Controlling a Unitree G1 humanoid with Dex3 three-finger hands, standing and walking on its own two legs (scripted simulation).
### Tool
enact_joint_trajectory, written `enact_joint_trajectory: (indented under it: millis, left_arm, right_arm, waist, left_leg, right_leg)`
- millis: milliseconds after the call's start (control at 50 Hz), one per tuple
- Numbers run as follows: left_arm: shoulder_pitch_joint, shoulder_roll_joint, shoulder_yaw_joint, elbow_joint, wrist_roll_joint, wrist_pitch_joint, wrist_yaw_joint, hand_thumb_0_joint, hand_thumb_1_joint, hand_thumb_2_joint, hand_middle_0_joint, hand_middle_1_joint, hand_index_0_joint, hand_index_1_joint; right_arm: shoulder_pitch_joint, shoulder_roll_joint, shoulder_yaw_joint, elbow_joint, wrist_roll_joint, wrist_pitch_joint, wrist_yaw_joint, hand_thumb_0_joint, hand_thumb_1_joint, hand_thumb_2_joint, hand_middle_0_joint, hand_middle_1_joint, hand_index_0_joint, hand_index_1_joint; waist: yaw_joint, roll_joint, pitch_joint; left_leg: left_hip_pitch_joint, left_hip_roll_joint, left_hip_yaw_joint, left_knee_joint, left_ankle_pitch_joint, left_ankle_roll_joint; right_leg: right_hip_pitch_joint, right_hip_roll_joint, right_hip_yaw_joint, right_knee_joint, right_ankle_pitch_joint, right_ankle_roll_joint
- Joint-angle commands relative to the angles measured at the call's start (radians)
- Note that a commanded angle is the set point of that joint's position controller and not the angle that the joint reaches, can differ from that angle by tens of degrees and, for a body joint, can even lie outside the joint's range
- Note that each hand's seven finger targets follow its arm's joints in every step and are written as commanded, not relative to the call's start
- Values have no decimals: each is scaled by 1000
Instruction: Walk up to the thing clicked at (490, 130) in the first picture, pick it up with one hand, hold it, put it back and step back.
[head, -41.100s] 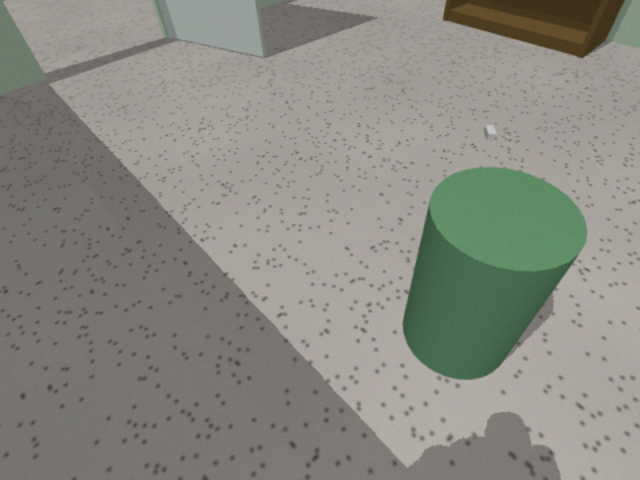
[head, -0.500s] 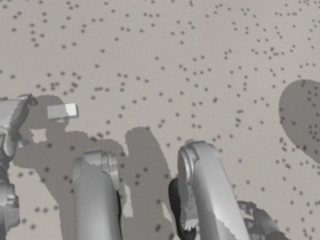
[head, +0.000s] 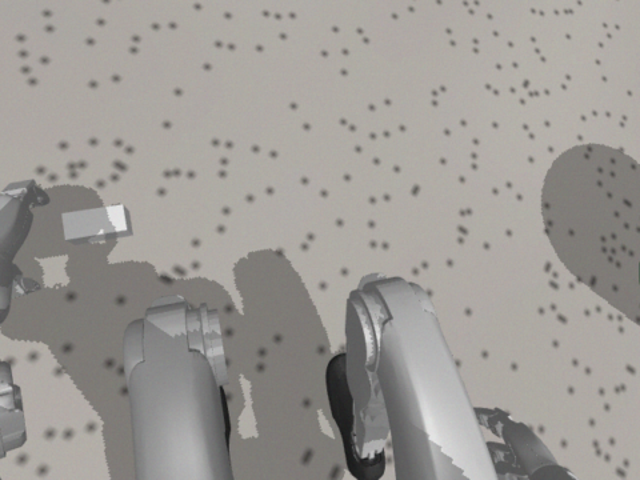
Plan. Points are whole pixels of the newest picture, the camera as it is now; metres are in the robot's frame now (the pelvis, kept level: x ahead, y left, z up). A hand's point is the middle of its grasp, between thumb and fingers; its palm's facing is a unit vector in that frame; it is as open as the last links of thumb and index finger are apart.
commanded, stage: rise first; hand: left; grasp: from above
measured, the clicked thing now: (98, 224) +0.45 +0.31 -0.30
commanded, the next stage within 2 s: approach in 1.44 s
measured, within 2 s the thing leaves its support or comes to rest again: neither
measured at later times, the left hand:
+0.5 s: hand (29, 247) +0.40 +0.35 -0.19, palm faces -0.44 -0.12 -0.89, open 12.3 cm
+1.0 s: hand (23, 239) +0.41 +0.36 -0.18, palm faces -0.45 -0.11 -0.89, open 12.6 cm
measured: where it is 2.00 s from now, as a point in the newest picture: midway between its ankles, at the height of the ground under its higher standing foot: (288, 450)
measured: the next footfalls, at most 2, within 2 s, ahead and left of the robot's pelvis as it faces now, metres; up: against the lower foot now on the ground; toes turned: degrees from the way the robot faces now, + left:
none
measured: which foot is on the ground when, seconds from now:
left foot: down 0.00-1.00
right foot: down 0.00-1.00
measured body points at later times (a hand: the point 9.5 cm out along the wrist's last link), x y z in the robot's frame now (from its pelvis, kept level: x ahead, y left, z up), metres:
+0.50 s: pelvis +0.00 +0.00 +0.00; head +0.23 +0.09 +0.37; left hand +0.42 +0.36 -0.14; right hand +0.09 -0.27 -0.11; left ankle +0.08 +0.13 -0.29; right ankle +0.09 -0.11 -0.29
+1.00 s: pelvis +0.00 +0.00 +0.00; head +0.24 +0.09 +0.37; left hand +0.42 +0.36 -0.13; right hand +0.08 -0.27 -0.11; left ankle +0.08 +0.13 -0.29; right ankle +0.09 -0.11 -0.29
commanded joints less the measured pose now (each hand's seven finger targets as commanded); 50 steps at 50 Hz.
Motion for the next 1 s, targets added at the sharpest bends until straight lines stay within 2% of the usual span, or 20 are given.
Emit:
enact_joint_trajectory:
  millis: [0,40,120,240,360,500,520,540,560,600,620,640,700,740,760,820,840,860,880,980]
  left_arm:
    - [-226,283,32,-113,-20,4,46,0,-203,723,-389,-683,-382,-690]
    - [-231,290,29,-120,-16,8,46,0,-223,743,-379,-690,-369,-700]
    - [-256,276,20,-121,-20,12,52,0,-222,741,-368,-705,-362,-711]
    - [-254,275,13,-89,-13,19,60,0,-227,740,-369,-711,-363,-718]
    - [-272,292,9,-57,-6,28,63,0,-234,748,-371,-713,-363,-722]
    - [-292,305,14,-68,-10,34,66,0,-262,774,-337,-747,-331,-753]
    - [-280,311,18,-61,-12,34,66,0,-260,769,-353,-731,-343,-742]
    - [-297,310,20,-68,-12,34,66,0,-258,769,-342,-738,-335,-745]
    - [-290,321,17,-73,-6,36,66,0,-265,775,-343,-741,-335,-750]
    - [-306,329,26,-79,-11,39,70,0,-271,781,-337,-737,-327,-746]
    - [-290,324,24,-76,-9,40,68,0,-272,780,-339,-741,-330,-751]
    - [-300,325,24,-69,-19,40,69,0,-266,773,-341,-743,-334,-750]
    - [-300,318,8,-48,-17,44,58,0,-283,785,-322,-766,-316,-772]
    - [-280,338,31,-69,-16,49,51,0,-281,787,-332,-751,-322,-761]
    - [-272,326,26,-73,-26,49,48,0,-279,784,-333,-750,-324,-759]
    - [-289,312,15,-113,-30,50,36,0,-297,800,-310,-772,-302,-780]
    - [-272,322,26,-103,-36,51,31,0,-296,800,-320,-752,-308,-765]
    - [-275,326,16,-114,-33,50,24,0,-285,788,-327,-760,-318,-769]
    - [-265,318,20,-100,-36,51,20,0,-283,790,-335,-744,-323,-757]
    - [-269,295,2,-106,-38,38,9,0,-301,802,-302,-785,-297,-790]
  right_arm:
    - [178,-241,-70,-13,-1,-12,-17,0,-903,-901,199,300,199,300]
    - [181,-245,-72,-12,2,-14,-17,0,-903,-901,199,300,200,300]
    - [183,-248,-68,-16,2,-20,-14,0,-902,-901,199,300,200,300]
    - [192,-244,-58,-17,7,-26,-10,0,-906,-902,199,300,200,300]
    - [197,-251,-45,-20,2,-36,-7,0,-908,-903,199,300,199,300]
    - [194,-257,-36,-21,-1,-43,-7,0,-905,-902,199,300,200,300]
    - [193,-255,-36,-22,2,-45,-6,0,-908,-903,199,300,200,300]
    - [197,-256,-36,-19,-1,-44,-6,0,-905,-902,200,300,200,300]
    - [195,-256,-33,-26,1,-45,-5,0,-906,-902,199,300,200,300]
    - [204,-262,-33,-22,2,-45,-5,0,-905,-902,200,300,200,300]
    - [205,-259,-32,-19,1,-45,-4,0,-907,-902,199,300,200,300]
    - [202,-257,-31,-21,0,-47,-3,0,-907,-902,199,300,200,300]
    - [210,-257,-25,-20,0,-51,1,0,-907,-902,199,300,200,300]
    - [214,-262,-28,-24,2,-48,1,0,-906,-902,199,300,200,300]
    - [210,-263,-34,-24,3,-50,1,0,-905,-902,200,300,200,300]
    - [217,-265,-38,-25,2,-50,5,0,-904,-901,200,300,200,300]
    - [211,-265,-36,-29,4,-47,4,0,-904,-902,200,300,200,300]
    - [208,-258,-37,-31,6,-45,4,0,-905,-902,200,300,200,300]
    - [219,-262,-39,-32,5,-44,4,0,-905,-902,200,300,200,300]
    - [221,-259,-35,-27,10,-37,4,0,-903,-900,200,300,200,300]
  waist:
    - [19,321,-664]
    - [18,329,-670]
    - [-1,331,-653]
    - [-4,318,-647]
    - [-21,316,-632]
    - [-21,352,-644]
    - [-14,342,-636]
    - [-27,346,-641]
    - [-20,353,-645]
    - [-30,332,-646]
    - [-24,349,-648]
    - [-29,349,-643]
    - [-37,339,-627]
    - [-19,362,-645]
    - [-14,374,-647]
    - [-28,380,-666]
    - [-20,375,-660]
    - [-14,378,-669]
    - [-26,349,-659]
    - [-28,327,-646]
  left_leg:
    - [551,-9,92,-232,176,46]
    - [557,-9,92,-235,178,44]
    - [548,-7,84,-238,167,44]
    - [534,-10,88,-232,172,45]
    - [508,-7,89,-220,158,47]
    - [523,-8,84,-229,144,43]
    - [527,-6,82,-230,146,42]
    - [527,-6,81,-223,155,43]
    - [523,-7,85,-221,162,43]
    - [517,-5,85,-210,172,46]
    - [525,-5,87,-213,182,44]
    - [511,-6,86,-211,171,44]
    - [512,-5,83,-210,172,45]
    - [533,-7,84,-218,186,42]
    - [542,-6,82,-227,173,39]
    - [555,-4,78,-229,186,38]
    - [550,-6,76,-232,184,38]
    - [545,-5,83,-225,188,41]
    - [532,-4,83,-218,195,44]
    - [526,-5,81,-213,203,46]
  right_leg:
    - [265,22,-43,-252,220,-43]
    - [268,22,-44,-252,224,-43]
    - [253,20,-52,-241,218,-42]
    - [267,22,-49,-246,227,-43]
    - [278,23,-51,-250,221,-39]
    - [269,24,-58,-242,207,-41]
    - [263,26,-58,-240,208,-44]
    - [266,23,-61,-235,216,-40]
    - [276,25,-54,-239,227,-42]
    - [279,23,-54,-238,239,-39]
    - [288,24,-53,-236,248,-39]
    - [282,24,-54,-237,239,-40]
    - [280,25,-56,-240,241,-40]
    - [289,23,-57,-235,247,-40]
    - [277,21,-59,-231,235,-43]
    - [284,21,-65,-230,252,-40]
    - [281,21,-64,-228,247,-41]
    - [298,24,-56,-244,255,-40]
    - [305,23,-57,-247,264,-36]
    - [302,25,-56,-249,272,-35]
